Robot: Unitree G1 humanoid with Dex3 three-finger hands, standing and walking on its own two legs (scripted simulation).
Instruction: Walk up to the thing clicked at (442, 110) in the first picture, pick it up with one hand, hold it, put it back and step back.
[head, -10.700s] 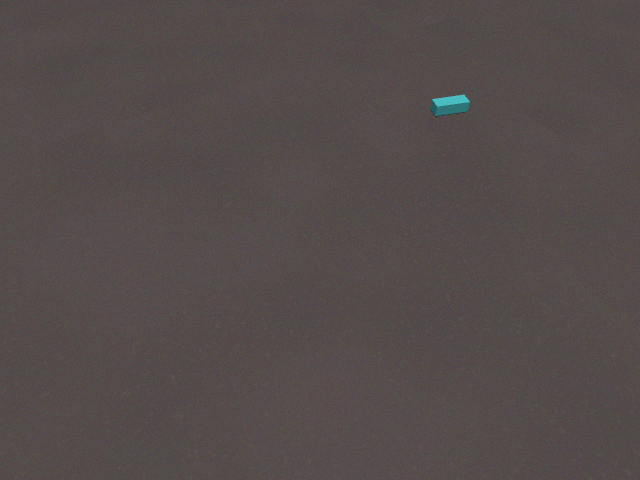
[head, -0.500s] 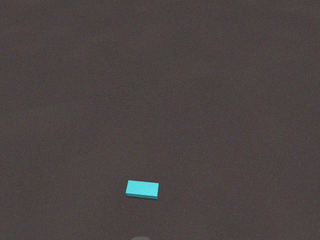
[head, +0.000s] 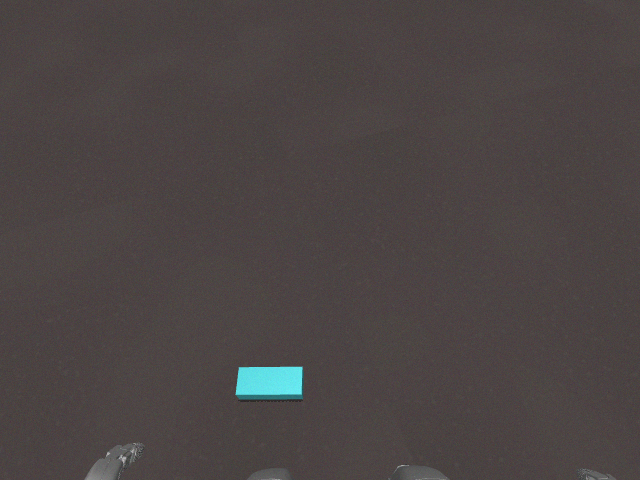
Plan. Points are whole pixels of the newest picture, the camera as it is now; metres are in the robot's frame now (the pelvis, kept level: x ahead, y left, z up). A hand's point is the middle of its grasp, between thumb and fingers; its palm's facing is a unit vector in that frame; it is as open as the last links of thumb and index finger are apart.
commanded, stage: walk up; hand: left
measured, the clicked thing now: (270, 383) +0.41 +0.21 -0.73
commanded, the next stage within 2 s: stand in 1.48 s
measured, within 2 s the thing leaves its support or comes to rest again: neither
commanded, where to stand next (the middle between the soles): +0.03 -0.03 m, yaw +1 degrees
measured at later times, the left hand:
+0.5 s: hand out of the picture +0.08 +0.24 -0.14, palm faces -0.01 -0.95 -0.32, open 7.4 cm
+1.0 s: hand out of the picture +0.07 +0.23 -0.13, palm faces +0.03 -0.95 -0.31, open 7.4 cm
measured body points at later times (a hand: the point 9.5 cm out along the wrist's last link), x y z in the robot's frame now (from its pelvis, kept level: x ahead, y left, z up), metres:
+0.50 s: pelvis -0.01 -0.02 +0.01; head +0.01 -0.01 +0.46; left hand +0.08 +0.29 -0.12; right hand +0.08 -0.32 -0.10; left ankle +0.00 +0.12 -0.72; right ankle +0.01 -0.12 -0.72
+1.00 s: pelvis -0.01 -0.02 +0.03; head +0.00 -0.01 +0.47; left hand +0.07 +0.28 -0.11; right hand +0.07 -0.32 -0.10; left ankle +0.00 +0.12 -0.72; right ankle +0.01 -0.12 -0.72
